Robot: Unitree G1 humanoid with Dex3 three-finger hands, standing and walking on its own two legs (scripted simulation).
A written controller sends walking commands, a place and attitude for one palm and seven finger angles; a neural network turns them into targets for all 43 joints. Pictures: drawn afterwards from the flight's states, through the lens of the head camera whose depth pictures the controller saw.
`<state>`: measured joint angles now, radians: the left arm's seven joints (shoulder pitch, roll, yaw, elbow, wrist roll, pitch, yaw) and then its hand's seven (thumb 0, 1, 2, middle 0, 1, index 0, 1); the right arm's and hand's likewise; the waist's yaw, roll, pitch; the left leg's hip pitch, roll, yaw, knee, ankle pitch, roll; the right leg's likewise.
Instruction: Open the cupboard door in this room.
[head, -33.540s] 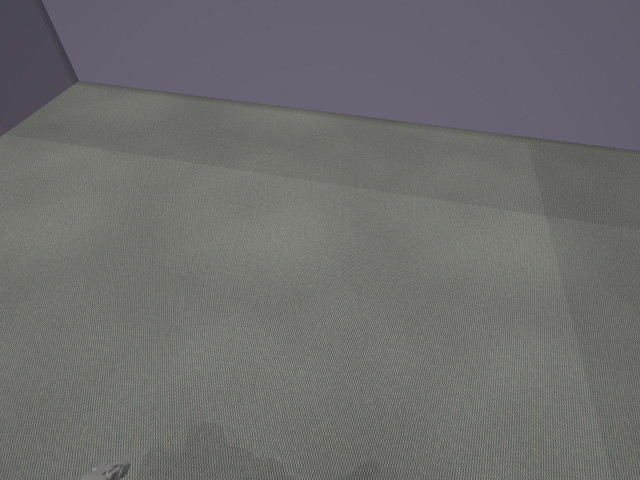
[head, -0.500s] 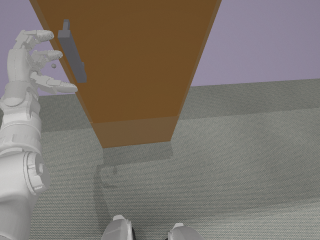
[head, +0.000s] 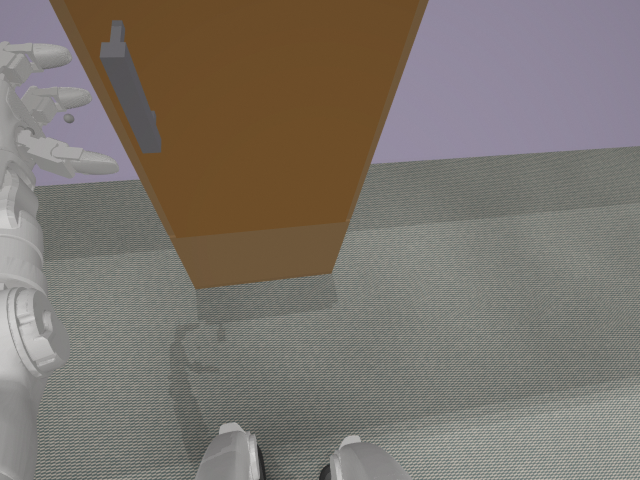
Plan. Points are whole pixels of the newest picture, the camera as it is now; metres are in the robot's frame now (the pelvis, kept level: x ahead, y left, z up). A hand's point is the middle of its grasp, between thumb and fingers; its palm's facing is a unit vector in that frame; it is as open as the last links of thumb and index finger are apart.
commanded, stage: move the hooked fingers beside the handle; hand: left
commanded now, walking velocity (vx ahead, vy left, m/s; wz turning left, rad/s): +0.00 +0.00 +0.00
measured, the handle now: (136, 92) +0.57 +0.18 +0.09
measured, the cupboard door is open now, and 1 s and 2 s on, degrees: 0 0 0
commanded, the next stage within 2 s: slide the fingers in behind the handle in 0.70 s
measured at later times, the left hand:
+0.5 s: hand (58, 118) +0.52 +0.26 +0.10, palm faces +0.07 -1.00 +0.00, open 14.0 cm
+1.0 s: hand (81, 116) +0.53 +0.23 +0.10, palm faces +0.07 -1.00 -0.01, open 14.0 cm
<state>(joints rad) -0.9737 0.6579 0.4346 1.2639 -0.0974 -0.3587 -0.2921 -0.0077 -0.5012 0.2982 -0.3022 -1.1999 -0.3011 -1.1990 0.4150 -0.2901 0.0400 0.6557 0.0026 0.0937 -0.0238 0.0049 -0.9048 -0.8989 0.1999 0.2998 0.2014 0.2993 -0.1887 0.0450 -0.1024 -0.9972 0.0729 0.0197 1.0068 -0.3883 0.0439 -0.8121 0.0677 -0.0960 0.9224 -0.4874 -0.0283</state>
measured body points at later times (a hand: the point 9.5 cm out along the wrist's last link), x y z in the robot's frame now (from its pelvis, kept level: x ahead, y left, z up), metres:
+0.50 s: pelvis +0.00 +0.01 +0.00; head +0.13 +0.05 +0.43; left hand +0.51 +0.31 +0.10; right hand -0.02 -0.26 -0.10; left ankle +0.04 +0.09 -0.67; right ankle -0.03 -0.11 -0.67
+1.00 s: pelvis +0.00 +0.01 +0.00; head +0.13 +0.04 +0.43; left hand +0.52 +0.29 +0.10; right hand -0.02 -0.25 -0.10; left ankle +0.04 +0.09 -0.67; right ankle -0.03 -0.11 -0.67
